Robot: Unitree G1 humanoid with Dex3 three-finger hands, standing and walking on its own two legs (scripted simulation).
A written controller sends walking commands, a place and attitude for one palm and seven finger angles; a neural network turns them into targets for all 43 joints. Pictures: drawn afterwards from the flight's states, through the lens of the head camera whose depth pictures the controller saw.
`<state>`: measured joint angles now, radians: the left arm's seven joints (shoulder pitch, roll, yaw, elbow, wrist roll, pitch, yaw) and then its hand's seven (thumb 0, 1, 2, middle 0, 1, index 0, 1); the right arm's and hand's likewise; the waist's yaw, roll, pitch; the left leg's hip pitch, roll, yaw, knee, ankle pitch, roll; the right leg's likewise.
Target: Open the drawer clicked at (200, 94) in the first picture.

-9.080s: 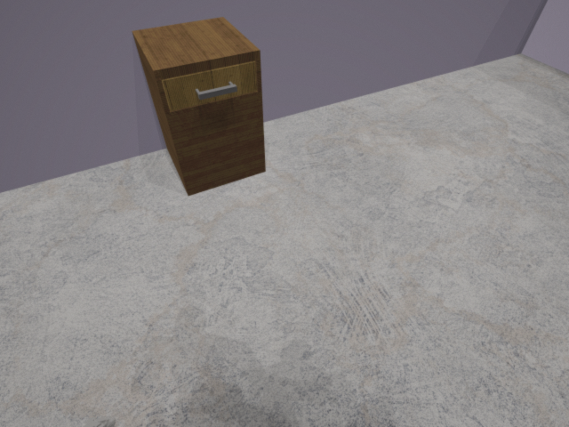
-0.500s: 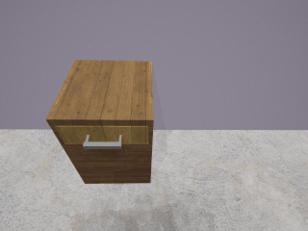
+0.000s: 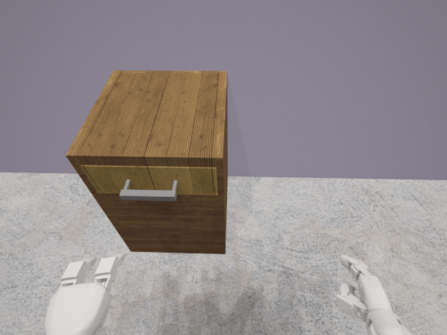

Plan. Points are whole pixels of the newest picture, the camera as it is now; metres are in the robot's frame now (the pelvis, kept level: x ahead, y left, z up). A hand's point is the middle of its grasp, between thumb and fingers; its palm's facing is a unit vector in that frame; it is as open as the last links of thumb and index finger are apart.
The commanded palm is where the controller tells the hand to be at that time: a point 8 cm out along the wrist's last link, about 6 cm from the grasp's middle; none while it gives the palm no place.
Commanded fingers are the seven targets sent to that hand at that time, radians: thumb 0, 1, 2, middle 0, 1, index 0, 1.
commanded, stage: raise the hand with hooked fingers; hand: left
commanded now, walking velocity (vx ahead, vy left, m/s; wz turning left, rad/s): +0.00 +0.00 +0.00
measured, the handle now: (150, 189) +0.51 +0.30 -0.18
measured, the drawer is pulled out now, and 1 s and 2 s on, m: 0.00 0.00 0.00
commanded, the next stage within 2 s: move the hooked fingers above the handle in 1.46 s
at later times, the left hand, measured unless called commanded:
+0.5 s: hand (105, 240) +0.25 +0.25 +0.03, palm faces +0.00 -0.09 -1.00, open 11.6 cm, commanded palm +0.23 +0.25 +0.10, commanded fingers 0.00 -0.22 0.42 -0.28 -1.02 -0.28 -1.02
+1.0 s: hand (92, 187) +0.32 +0.27 +0.10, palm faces +0.04 -0.09 -1.00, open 13.8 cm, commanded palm +0.29 +0.28 +0.16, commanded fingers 0.00 -0.50 0.30 -0.30 -1.20 -0.30 -1.20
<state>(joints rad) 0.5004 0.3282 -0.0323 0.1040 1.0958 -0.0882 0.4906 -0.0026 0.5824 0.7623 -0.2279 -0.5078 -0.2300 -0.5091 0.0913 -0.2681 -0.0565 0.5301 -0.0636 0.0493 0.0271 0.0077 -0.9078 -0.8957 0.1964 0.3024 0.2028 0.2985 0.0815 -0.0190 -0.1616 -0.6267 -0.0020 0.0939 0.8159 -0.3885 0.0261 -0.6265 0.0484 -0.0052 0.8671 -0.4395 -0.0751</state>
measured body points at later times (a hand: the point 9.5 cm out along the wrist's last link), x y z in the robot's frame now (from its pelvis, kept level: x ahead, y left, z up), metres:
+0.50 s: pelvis +0.03 +0.00 +0.02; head +0.06 -0.03 +0.47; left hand +0.25 +0.25 +0.09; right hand +0.20 -0.24 -0.09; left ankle +0.01 +0.12 -0.70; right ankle -0.01 -0.07 -0.70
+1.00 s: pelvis +0.02 +0.04 +0.04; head +0.01 +0.01 +0.49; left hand +0.31 +0.28 +0.15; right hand +0.22 -0.17 -0.05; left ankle +0.01 +0.12 -0.70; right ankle -0.01 -0.07 -0.70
